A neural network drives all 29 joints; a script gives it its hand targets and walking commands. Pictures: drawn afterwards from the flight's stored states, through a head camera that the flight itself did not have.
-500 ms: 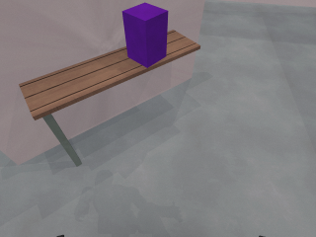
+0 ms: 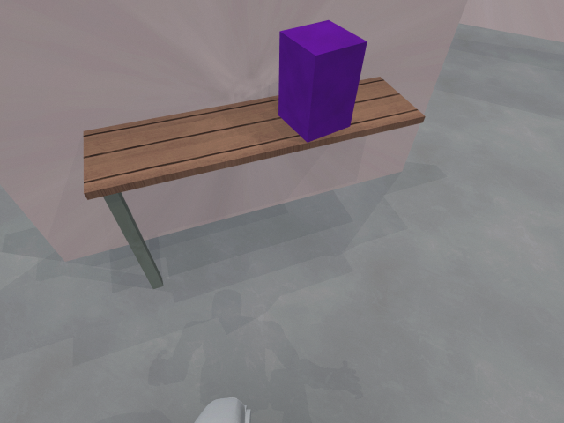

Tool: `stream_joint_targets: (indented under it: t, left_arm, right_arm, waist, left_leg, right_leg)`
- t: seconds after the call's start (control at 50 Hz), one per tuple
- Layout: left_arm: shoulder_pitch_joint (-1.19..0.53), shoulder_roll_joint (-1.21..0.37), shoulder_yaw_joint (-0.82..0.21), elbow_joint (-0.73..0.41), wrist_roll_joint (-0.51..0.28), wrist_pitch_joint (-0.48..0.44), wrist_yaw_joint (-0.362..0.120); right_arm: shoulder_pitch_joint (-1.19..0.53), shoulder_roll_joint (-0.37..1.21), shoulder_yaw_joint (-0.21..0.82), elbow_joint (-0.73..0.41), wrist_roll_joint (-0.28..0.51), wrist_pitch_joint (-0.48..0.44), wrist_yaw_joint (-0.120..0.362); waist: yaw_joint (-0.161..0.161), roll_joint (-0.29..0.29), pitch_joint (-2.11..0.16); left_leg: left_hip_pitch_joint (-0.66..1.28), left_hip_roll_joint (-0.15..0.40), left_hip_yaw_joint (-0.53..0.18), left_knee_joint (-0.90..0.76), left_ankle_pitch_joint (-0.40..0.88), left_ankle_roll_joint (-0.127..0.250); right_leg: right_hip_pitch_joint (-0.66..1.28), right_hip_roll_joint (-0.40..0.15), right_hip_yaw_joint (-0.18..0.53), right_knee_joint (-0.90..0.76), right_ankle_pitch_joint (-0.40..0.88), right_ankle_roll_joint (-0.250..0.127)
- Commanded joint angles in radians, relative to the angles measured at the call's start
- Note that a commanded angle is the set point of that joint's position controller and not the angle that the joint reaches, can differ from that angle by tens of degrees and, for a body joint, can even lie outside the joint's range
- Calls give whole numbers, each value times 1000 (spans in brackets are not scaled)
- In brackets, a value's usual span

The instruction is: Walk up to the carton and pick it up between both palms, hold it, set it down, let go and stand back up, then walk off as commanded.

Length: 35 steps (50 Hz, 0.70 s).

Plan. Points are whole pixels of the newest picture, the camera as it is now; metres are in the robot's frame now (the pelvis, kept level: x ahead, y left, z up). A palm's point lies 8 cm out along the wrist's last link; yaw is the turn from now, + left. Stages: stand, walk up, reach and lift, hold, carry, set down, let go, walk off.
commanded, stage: walk up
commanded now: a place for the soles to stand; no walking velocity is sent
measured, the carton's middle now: (317, 82) +1.02 -0.07 -0.04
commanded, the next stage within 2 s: none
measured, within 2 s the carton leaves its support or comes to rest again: neither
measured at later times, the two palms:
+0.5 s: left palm (143, 359) +0.23 +0.25 -0.12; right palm (557, 355) +0.26 -0.45 -0.12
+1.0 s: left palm (215, 325) +0.31 +0.14 -0.16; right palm (546, 250) +0.46 -0.51 -0.08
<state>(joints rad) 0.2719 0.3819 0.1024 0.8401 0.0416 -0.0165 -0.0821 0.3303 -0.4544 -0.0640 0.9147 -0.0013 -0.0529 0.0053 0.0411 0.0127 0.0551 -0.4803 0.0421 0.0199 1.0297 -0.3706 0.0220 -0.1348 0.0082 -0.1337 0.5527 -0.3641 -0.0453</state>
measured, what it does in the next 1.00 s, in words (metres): walks ahead: left foot, then right foot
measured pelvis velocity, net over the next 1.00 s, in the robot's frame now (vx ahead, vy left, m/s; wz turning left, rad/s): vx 0.34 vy -0.18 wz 0.24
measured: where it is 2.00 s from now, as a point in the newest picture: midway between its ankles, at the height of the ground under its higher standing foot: (355, 366)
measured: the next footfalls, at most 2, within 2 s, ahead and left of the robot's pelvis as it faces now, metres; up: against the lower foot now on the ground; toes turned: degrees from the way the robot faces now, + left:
left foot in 0.14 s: +0.20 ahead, +0.10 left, +0.00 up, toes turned +8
right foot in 0.50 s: +0.33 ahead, -0.28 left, +0.00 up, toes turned +4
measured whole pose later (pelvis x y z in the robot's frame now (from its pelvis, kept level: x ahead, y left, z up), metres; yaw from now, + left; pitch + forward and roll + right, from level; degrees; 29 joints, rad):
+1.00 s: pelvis +0.34 -0.18 -0.03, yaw +14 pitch -4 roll +1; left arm 0.30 0.44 0.09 0.81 0.02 0.06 -0.06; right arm 0.39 -0.45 -0.05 0.80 -0.01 -0.14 -0.08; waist 0.01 -0.12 0.13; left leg -0.39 -0.02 0.08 0.85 -0.39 0.04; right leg -0.55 -0.07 0.01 1.31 -0.44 -0.01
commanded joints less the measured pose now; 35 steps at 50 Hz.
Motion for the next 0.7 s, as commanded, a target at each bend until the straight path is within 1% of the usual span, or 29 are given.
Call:
stream_joint_targets:
  t: [0.0,0.04,0.06,0.08,0.1,0.12,0.14,0.16,0.18,0.2,0.24,0.28,0.3,0.34,0.36,0.4,0.42,0.44,0.46,0.48,0.5,0.52,0.54,0.56,0.58,0.6,0.62,0.64,0.68]
  left_arm:
    - [8,276,59,-110,-1,-21,12]
    - [4,274,50,-129,-3,-14,12]
    - [-16,267,45,-143,-7,-10,12]
    - [-38,262,41,-157,-13,-8,14]
    - [-37,243,33,-168,-15,-7,17]
    - [4,201,21,-177,-15,-6,18]
    - [59,137,13,-189,-12,-7,20]
    - [50,259,41,-205,-6,6,25]
    - [14,349,56,-200,2,15,27]
    - [0,366,60,-181,-2,15,26]
    - [18,314,59,-161,-3,9,21]
    - [59,291,61,-150,-3,11,12]
    - [68,277,61,-148,-3,16,3]
    - [50,260,61,-158,-2,22,-16]
    - [43,256,65,-164,-1,24,-23]
    - [37,265,75,-163,1,28,-36]
    - [62,271,85,-151,2,29,-39]
    - [115,279,94,-136,3,27,-39]
    - [188,291,106,-110,2,25,-34]
    - [290,316,121,-75,4,20,-24]
    - [363,369,131,-63,18,12,-9]
    - [210,446,127,-132,-2,4,-4]
    - [41,484,138,-182,-34,7,-2]
    - [-1,465,134,-204,-36,7,5]
    - [3,422,124,-200,-31,-1,13]
    - [11,387,113,-183,-20,-8,20]
    - [17,361,102,-165,-22,-11,22]
    - [25,354,93,-158,-20,-11,25]
    - [38,360,79,-155,-11,-9,27]
  right_arm:
    - [-68,-161,-45,-124,4,-32,-1]
    - [-45,-153,-46,-128,2,-42,-3]
    - [-17,-152,-50,-123,-1,-46,-7]
    - [53,-154,-58,-105,-4,-48,-14]
    - [154,-165,-71,-80,-10,-50,-26]
    - [257,-216,-94,-67,-17,-52,-40]
    - [287,-312,-117,-86,-28,-48,-55]
    - [245,-375,-131,-147,0,-43,-66]
    - [162,-386,-134,-164,19,-42,-75]
    - [120,-339,-124,-176,14,-44,-75]
    - [97,-276,-97,-187,10,-54,-77]
    - [63,-276,-89,-191,8,-68,-76]
    - [35,-289,-90,-199,3,-72,-74]
    - [-5,-314,-97,-211,-7,-78,-71]
    - [-18,-330,-101,-214,-11,-81,-70]
    - [-47,-360,-108,-221,-16,-83,-69]
    - [-76,-365,-107,-225,-18,-81,-71]
    - [-116,-366,-103,-230,-20,-78,-72]
    - [-145,-344,-93,-229,-27,-73,-74]
    - [-148,-290,-77,-227,-38,-65,-78]
    - [-123,-189,-47,-223,-34,-58,-78]
    - [-85,-179,-50,-238,-13,-50,-91]
    - [-77,-279,-75,-210,-16,-43,-98]
    - [-66,-313,-79,-184,-19,-52,-87]
    - [-33,-299,-72,-159,-12,-58,-77]
    - [23,-282,-70,-125,-6,-58,-71]
    - [75,-261,-67,-101,-5,-60,-65]
    - [66,-255,-67,-99,-4,-62,-60]
    - [0,-245,-66,-117,1,-67,-54]
  waist:
    - [33,-191,127]
    - [12,-172,88]
    - [-11,-158,65]
    - [-58,-115,22]
    - [-106,-50,-49]
    - [-152,94,-136]
    - [-137,307,-166]
    - [-144,213,-213]
    - [-130,141,-168]
    - [-117,41,-99]
    - [-83,25,-44]
    - [-51,45,-17]
    - [-36,72,-8]
    - [-26,119,16]
    - [-24,142,20]
    - [-23,165,-2]
    - [-1,162,-17]
    - [38,146,-31]
    - [90,70,-46]
    - [150,-85,-60]
    - [204,-408,-32]
    - [133,-537,20]
    - [56,-361,71]
    - [23,-259,104]
    - [9,-189,112]
    - [-2,-192,115]
    - [-18,-209,111]
    - [-11,-213,116]
    - [14,-246,145]
  left_leg:
    - [-133,31,2,-227,29,4]
    - [-12,8,63,-330,65,17]
    - [88,-19,101,-363,86,23]
    - [247,-59,136,-423,152,34]
    - [433,-91,145,-480,217,43]
    - [637,-31,21,-520,154,86]
    - [766,230,-465,-602,15,191]
    - [718,380,-824,-756,-294,289]
    - [613,436,-877,-796,-401,336]
    - [535,402,-767,-751,-303,328]
    - [411,328,-548,-643,61,296]
    - [260,286,-409,-579,222,277]
    - [187,272,-359,-564,218,268]
    - [74,245,-307,-565,94,245]
    - [31,238,-308,-571,-1,237]
    - [-59,216,-314,-571,-263,219]
    - [-131,209,-314,-551,-363,207]
    - [-233,194,-277,-499,-426,185]
    - [-345,154,-207,-387,-446,149]
    - [-441,83,-129,-184,-449,111]
    - [-490,-82,-6,221,-349,62]
    - [-516,-132,-28,431,-334,16]
    - [-430,-32,-72,440,-270,15]
    - [-404,27,-32,405,-224,22]
    - [-399,41,-51,375,-148,28]
    - [-373,39,-54,342,-105,31]
    - [-324,28,-45,300,-79,33]
    - [-270,17,-28,242,-90,35]
    - [-208,15,3,112,-174,34]
  right_leg:
    - [14,-279,259,-286,117,-154]
    - [-11,-276,196,-204,332,-145]
    - [-58,-262,153,-142,419,-135]
    - [-125,-236,100,-29,508,-114]
    - [-185,-183,45,143,553,-81]
    - [-314,-126,8,403,455,-33]
    - [-576,-19,15,602,-96,18]
    - [-619,-24,167,711,-224,48]
    - [-611,-82,252,780,-216,50]
    - [-623,-109,247,787,-173,61]
    - [-583,-143,252,721,-120,71]
    - [-506,-151,252,666,-105,70]
    - [-470,-159,247,627,-91,62]
    - [-429,-164,214,500,-71,36]
    - [-413,-161,199,455,-47,26]
    - [-329,-149,169,407,-6,13]
    - [-244,-131,133,410,-12,11]
    - [-113,-115,97,377,2,6]
    - [38,-85,69,328,-22,5]
    - [149,-40,59,278,-90,10]
    - [82,-151,266,19,-396,0]
    - [-97,-399,884,-379,-702,-132]
    - [-200,-462,1043,-455,-903,-249]
    - [-234,-452,990,-407,-873,-267]
    - [-217,-399,798,-295,-729,-224]
    - [-201,-348,641,-202,-609,-184]
    - [-216,-319,554,-168,-535,-156]
    - [-259,-325,545,-162,-460,-166]
    - [-309,-346,521,-158,-284,-211]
